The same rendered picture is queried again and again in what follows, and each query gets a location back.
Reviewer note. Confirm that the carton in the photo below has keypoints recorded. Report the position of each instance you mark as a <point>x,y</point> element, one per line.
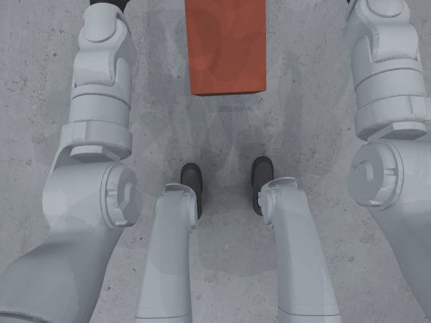
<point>226,42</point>

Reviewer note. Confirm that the robot left hand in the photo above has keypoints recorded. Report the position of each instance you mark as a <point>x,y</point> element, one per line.
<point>119,3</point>

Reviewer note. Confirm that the robot left upper arm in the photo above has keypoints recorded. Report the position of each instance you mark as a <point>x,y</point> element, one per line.
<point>87,207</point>

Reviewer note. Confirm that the robot left thigh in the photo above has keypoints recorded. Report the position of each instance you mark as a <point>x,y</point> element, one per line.
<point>165,292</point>

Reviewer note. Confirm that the right robot shin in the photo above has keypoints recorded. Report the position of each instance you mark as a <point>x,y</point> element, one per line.
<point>273,183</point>

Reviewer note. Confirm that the left robot forearm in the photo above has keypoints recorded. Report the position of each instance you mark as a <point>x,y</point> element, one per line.
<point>98,128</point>

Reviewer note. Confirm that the robot right upper arm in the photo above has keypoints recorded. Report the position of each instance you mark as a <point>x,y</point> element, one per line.
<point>392,178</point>

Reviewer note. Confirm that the right robot forearm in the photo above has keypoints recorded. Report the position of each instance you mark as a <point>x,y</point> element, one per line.
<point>387,72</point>

